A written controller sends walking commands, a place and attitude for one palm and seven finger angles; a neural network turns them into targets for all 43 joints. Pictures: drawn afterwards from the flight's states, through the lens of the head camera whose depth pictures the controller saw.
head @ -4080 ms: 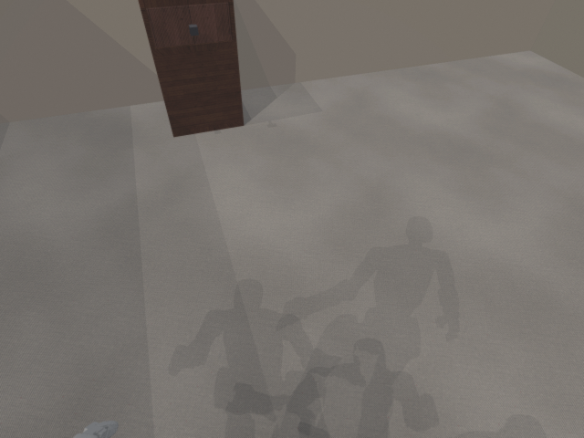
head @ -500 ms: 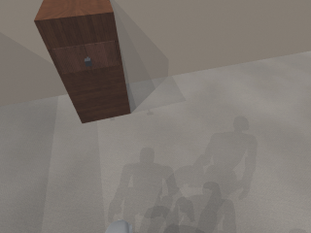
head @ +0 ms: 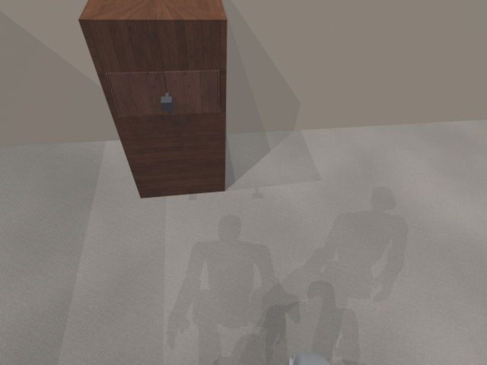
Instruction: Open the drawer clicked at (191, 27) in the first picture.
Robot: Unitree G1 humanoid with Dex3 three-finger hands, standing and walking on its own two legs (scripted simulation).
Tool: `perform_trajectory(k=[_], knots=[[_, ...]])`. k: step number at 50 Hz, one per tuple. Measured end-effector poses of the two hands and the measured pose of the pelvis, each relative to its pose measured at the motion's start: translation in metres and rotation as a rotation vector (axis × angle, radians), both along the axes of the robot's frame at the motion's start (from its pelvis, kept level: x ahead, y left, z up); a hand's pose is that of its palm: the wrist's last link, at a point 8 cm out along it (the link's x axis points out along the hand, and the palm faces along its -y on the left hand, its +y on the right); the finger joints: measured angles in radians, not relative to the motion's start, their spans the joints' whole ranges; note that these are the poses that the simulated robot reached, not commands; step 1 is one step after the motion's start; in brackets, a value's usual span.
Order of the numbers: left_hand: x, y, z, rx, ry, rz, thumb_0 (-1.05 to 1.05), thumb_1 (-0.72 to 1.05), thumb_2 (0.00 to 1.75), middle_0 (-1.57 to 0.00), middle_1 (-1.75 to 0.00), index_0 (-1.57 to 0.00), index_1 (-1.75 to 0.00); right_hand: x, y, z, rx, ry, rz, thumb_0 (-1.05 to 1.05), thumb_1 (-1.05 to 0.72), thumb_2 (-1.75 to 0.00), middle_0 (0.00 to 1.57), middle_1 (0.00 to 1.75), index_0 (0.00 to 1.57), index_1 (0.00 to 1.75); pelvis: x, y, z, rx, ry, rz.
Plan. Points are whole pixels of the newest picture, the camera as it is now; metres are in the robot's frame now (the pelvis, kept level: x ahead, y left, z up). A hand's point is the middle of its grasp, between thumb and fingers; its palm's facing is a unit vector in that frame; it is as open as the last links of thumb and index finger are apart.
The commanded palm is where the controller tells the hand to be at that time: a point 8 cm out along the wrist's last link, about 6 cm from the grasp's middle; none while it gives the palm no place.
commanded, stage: walk to a spot facing it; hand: left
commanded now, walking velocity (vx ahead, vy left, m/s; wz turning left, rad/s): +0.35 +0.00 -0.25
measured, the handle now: (167, 100) +0.95 +0.35 -0.16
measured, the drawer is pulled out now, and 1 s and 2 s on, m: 0.00 0.00 0.00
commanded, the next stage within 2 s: turn to face it in 0.20 s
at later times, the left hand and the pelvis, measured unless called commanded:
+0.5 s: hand (214, 280) +0.31 +0.08 -0.17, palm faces -0.07 -0.98 -0.19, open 7.3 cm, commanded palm none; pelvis +0.19 -0.07 -0.01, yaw -3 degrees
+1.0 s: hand (170, 318) +0.23 +0.17 -0.18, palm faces +0.19 -0.96 -0.20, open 7.3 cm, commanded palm none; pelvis +0.23 -0.03 +0.00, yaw +6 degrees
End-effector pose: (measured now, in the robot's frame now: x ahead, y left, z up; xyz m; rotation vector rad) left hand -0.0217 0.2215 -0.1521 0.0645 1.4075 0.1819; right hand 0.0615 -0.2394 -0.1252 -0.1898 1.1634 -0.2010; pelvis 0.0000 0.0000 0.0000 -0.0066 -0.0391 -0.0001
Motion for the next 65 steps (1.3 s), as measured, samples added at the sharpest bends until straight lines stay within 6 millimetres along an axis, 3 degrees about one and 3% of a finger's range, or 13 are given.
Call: perform_trajectory(k=[4,9,17,20,25,31,37,42,48,54,62,65], knots=[[0.086,0.010,0.008,0.025,-0.136,-0.041,0.00,0.92,0.90,-0.20,-0.30,-0.19,-0.30,-0.014,-0.002,0.000,0.004,0.091,-0.041,-0.03,-0.94,-0.90,0.20,0.30,0.20,0.30,0.031,-0.001,0.004,0.007,0.003,-0.010],[0.177,0.003,0.018,0.035,-0.224,-0.116,0.00,0.92,0.90,-0.20,-0.30,-0.19,-0.30,-0.032,0.004,-0.007,0.049,0.206,-0.118,-0.01,-0.92,-0.90,0.20,0.30,0.20,0.30,0.071,-0.010,0.004,0.011,0.004,-0.037],[0.305,-0.049,0.014,0.042,-0.275,-0.274,0.00,0.92,0.90,-0.20,-0.30,-0.19,-0.30,-0.047,0.009,-0.027,0.152,0.407,-0.257,0.00,-0.91,-0.90,0.20,0.30,0.20,0.30,0.145,-0.042,-0.013,0.017,0.009,-0.097],[0.334,-0.070,0.007,0.046,-0.316,-0.279,0.00,0.91,0.90,-0.20,-0.30,-0.20,-0.30,-0.035,0.001,-0.035,0.184,0.472,-0.274,0.00,-0.91,-0.90,0.20,0.30,0.20,0.30,0.169,-0.060,-0.022,0.021,0.006,-0.089],[0.330,-0.087,0.013,0.036,-0.287,-0.205,0.00,0.92,0.90,-0.20,-0.30,-0.20,-0.30,0.031,-0.025,-0.034,0.163,0.407,-0.218,0.00,-0.91,-0.90,0.20,0.30,0.20,0.30,0.192,-0.072,-0.011,0.019,-0.008,-0.052],[0.324,-0.065,0.023,0.091,-0.255,-0.129,-0.03,0.96,0.90,-0.21,-0.30,-0.20,-0.30,0.129,-0.049,-0.029,0.117,0.235,-0.114,0.00,-0.91,-0.90,0.20,0.30,0.20,0.30,0.209,-0.072,-0.003,0.009,0.009,-0.001],[0.304,-0.046,0.009,0.069,-0.205,-0.037,-0.01,0.93,0.90,-0.21,-0.30,-0.20,-0.30,0.203,-0.051,-0.018,0.049,0.132,-0.004,0.00,-0.92,-0.90,0.20,0.30,0.20,0.30,0.223,-0.057,-0.005,-0.010,0.012,0.048],[0.274,-0.024,-0.015,0.033,-0.128,0.056,0.00,0.92,0.90,-0.20,-0.30,-0.20,-0.30,0.247,-0.037,-0.012,-0.011,0.070,0.083,0.00,-0.92,-0.90,0.20,0.30,0.20,0.30,0.232,-0.038,-0.016,-0.021,0.010,0.084],[0.244,-0.011,-0.005,0.037,-0.029,0.091,0.00,0.92,0.90,-0.20,-0.30,-0.20,-0.30,0.268,-0.014,0.000,-0.007,0.050,0.139,0.00,-0.91,-0.90,0.20,0.30,0.20,0.30,0.234,-0.029,-0.003,-0.019,0.017,0.103],[0.234,-0.009,0.008,0.073,-0.012,0.104,0.01,0.91,0.90,-0.20,-0.30,-0.20,-0.30,0.273,-0.014,-0.002,0.019,0.043,0.151,0.00,-0.92,-0.90,0.20,0.30,0.20,0.30,0.234,-0.033,0.002,-0.010,0.024,0.124],[0.249,-0.037,0.015,0.112,-0.091,0.087,0.01,0.91,0.90,-0.20,-0.30,-0.20,-0.30,0.250,-0.042,-0.031,0.082,0.114,0.125,0.00,-0.91,-0.90,0.20,0.30,0.20,0.30,0.244,-0.059,-0.008,0.025,0.014,0.154],[0.243,-0.054,0.020,0.112,-0.109,0.130,0.00,0.91,0.90,-0.20,-0.30,-0.20,-0.30,0.246,-0.051,-0.035,0.096,0.181,0.145,0.00,-0.91,-0.90,0.20,0.30,0.20,0.30,0.253,-0.064,-0.005,0.019,0.005,0.175]])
